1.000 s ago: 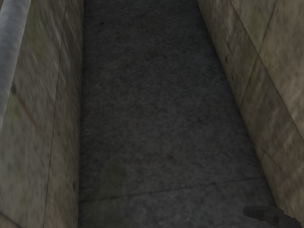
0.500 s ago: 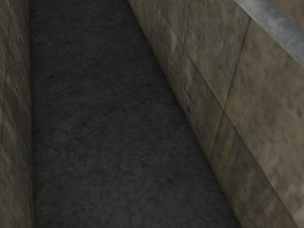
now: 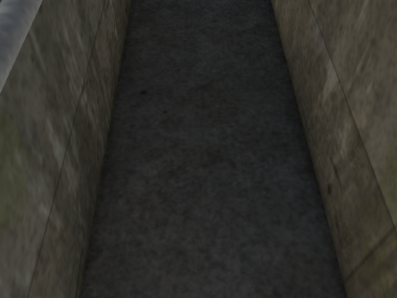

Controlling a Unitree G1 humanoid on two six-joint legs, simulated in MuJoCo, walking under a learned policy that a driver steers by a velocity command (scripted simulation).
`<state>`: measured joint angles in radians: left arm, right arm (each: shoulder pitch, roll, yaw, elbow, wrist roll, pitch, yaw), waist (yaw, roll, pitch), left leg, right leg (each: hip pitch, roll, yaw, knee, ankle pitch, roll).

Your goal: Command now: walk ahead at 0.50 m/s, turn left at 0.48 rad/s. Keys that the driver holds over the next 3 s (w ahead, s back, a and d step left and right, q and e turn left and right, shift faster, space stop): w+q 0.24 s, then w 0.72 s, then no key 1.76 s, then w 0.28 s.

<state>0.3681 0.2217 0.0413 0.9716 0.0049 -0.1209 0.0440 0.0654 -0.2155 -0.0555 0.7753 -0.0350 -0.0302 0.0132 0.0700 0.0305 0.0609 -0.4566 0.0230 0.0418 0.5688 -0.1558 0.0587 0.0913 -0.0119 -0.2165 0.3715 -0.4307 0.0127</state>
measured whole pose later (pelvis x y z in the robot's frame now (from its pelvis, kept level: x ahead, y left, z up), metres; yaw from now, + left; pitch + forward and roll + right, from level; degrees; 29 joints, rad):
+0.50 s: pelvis +0.27 -0.04 +0.01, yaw +13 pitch +2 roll +0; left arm 0.05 0.23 0.05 0.81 0.03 -0.03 -0.03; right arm 0.54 -0.22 -0.09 0.80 -0.01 -0.09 -0.05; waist -0.09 -0.08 0.03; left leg 0.02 -0.01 -0.18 0.32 -0.37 -0.01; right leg -0.61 -0.07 0.01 0.62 -0.02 -0.01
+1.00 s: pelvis +0.56 -0.01 +0.01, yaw +14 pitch +0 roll +1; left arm 0.47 0.20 0.06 0.96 -0.04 -0.10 0.03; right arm 0.02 -0.24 -0.02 0.86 -0.03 -0.02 0.01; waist 0.08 0.09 0.03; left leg -0.64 0.04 0.04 0.64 0.11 0.02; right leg 0.05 -0.02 -0.03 0.35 -0.39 -0.01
